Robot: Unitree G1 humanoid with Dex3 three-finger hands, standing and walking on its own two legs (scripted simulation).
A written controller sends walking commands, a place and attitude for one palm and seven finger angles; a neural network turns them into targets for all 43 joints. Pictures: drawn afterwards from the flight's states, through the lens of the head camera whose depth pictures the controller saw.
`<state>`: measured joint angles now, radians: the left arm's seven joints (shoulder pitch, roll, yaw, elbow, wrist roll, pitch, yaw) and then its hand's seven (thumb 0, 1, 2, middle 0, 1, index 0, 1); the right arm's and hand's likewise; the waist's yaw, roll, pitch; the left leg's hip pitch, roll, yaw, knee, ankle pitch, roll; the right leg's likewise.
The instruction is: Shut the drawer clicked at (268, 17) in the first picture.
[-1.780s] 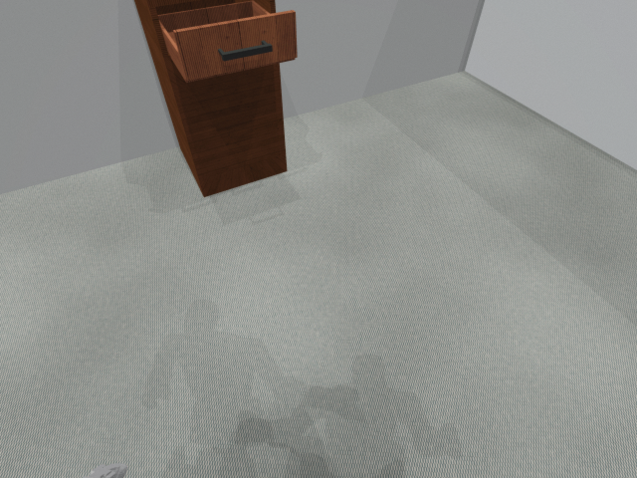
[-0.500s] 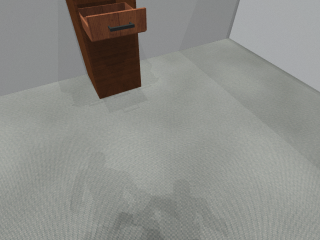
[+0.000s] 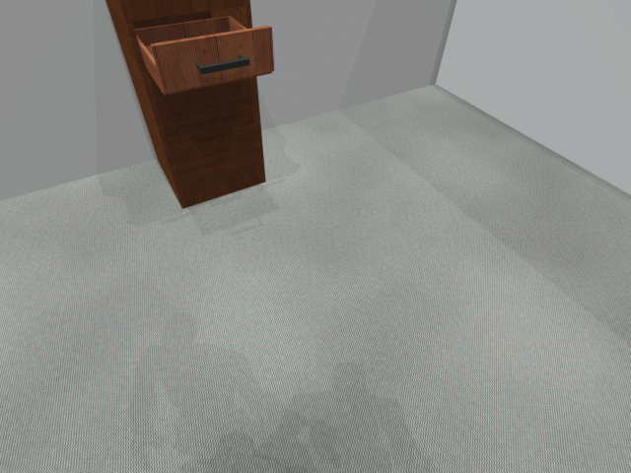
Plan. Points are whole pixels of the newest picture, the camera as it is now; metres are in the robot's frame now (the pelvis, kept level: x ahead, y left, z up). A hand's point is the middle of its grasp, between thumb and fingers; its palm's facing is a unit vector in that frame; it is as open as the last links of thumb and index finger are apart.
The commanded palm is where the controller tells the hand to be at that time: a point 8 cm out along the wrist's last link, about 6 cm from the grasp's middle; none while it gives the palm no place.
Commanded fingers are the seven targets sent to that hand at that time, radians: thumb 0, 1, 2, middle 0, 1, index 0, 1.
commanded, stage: walk to a spot facing it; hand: left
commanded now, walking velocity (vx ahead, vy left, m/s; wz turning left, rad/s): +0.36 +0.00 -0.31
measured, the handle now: (222, 63) +1.26 +0.39 -0.02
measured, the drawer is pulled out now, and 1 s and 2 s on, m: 0.23 0.23 0.23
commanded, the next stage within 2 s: turn to face it in 1.72 s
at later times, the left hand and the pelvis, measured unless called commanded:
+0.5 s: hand out of the picture +0.08 +0.21 -0.19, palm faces -0.04 -0.99 -0.13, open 7.4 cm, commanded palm none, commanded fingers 0.00 0.90 0.90 -0.20 -0.30 -0.20 -0.30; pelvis +0.18 +0.04 -0.02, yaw -8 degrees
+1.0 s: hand (282, 262) +0.56 +0.11 -0.16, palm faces -0.37 -0.91 -0.16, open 7.4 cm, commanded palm none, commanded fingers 0.00 0.90 0.90 -0.20 -0.30 -0.20 -0.30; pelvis +0.38 +0.00 +0.00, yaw -17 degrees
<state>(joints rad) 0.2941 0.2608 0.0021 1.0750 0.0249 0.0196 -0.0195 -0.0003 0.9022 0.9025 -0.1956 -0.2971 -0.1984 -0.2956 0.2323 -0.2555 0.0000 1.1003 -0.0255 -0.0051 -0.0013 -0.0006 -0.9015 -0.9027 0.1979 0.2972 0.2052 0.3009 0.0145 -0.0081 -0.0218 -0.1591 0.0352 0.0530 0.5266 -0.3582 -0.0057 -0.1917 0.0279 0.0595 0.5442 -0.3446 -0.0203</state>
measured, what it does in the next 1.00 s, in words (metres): walks ahead, turning right: left foot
